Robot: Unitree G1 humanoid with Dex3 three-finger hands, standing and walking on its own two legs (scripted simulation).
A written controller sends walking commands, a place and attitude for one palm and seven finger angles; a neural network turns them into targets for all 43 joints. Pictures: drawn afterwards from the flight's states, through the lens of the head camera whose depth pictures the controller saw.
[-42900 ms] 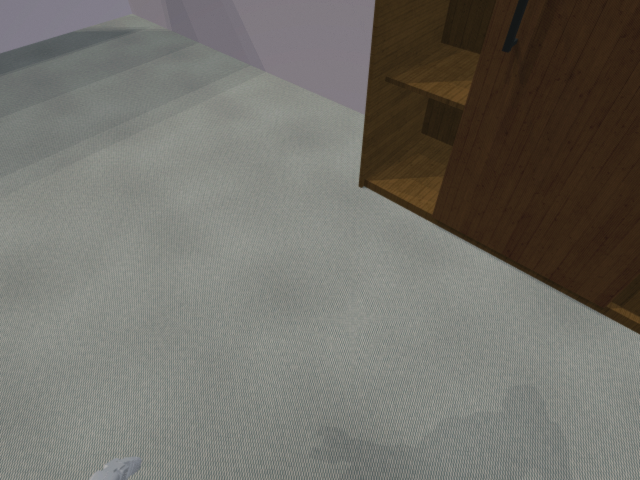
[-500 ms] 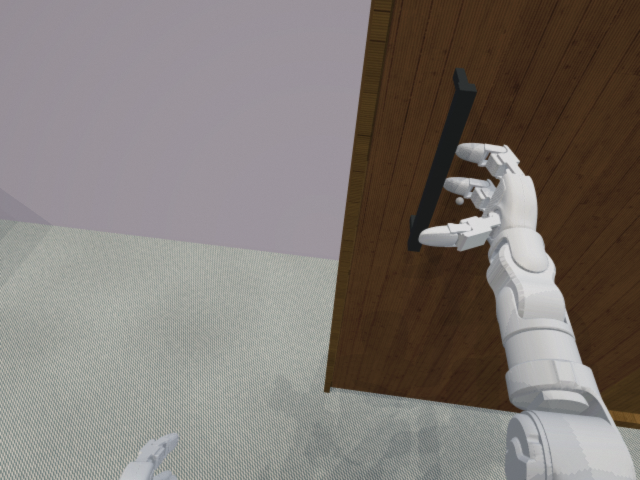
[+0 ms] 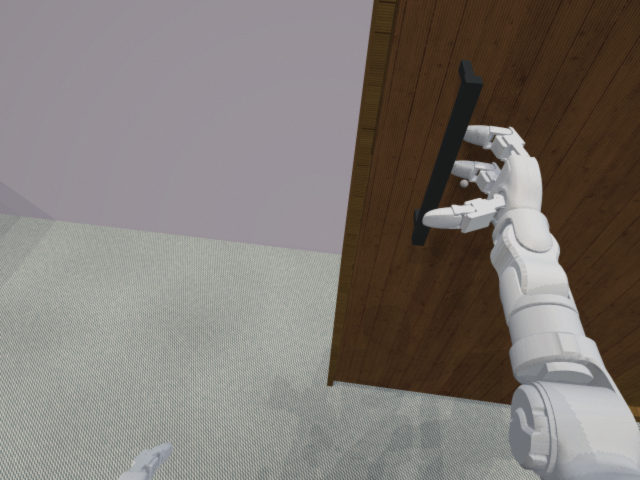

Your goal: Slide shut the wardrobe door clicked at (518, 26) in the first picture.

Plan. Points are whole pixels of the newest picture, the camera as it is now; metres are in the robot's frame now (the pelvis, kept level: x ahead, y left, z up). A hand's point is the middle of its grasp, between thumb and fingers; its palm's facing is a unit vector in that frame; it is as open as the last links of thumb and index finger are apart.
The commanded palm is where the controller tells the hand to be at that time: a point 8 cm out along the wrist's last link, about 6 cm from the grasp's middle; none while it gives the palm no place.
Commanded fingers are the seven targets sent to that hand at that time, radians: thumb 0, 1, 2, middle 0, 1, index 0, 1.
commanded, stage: feel for the door with the fingertips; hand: right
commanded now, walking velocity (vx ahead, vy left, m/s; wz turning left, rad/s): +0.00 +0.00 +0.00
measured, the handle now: (438, 165) +0.49 -0.10 +0.16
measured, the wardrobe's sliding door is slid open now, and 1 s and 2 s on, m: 0.00 0.00 0.00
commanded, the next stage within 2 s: slide the fingers in behind the handle in 0.04 s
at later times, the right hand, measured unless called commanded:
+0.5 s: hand (462, 188) +0.44 -0.12 +0.16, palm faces +0.04 +1.00 +0.01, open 13.9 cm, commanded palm +0.41 -0.17 +0.16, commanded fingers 0.00 0.50 -0.30 0.30 1.20 0.30 1.20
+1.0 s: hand (444, 186) +0.43 -0.10 +0.17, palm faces +0.03 +1.00 +0.01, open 14.0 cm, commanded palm +0.41 -0.15 +0.16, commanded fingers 0.00 0.50 -0.30 0.30 1.20 0.30 1.20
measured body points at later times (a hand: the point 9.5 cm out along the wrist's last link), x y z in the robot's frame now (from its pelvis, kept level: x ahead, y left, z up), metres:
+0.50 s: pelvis +0.00 -0.01 +0.00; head +0.01 +0.00 +0.45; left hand +0.08 +0.24 -0.12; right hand +0.43 -0.18 +0.16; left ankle +0.01 +0.12 -0.74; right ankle -0.01 -0.12 -0.74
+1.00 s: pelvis +0.00 +0.00 +0.00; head +0.01 +0.01 +0.45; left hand +0.12 +0.23 -0.11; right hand +0.43 -0.15 +0.17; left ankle +0.01 +0.12 -0.74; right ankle -0.01 -0.12 -0.74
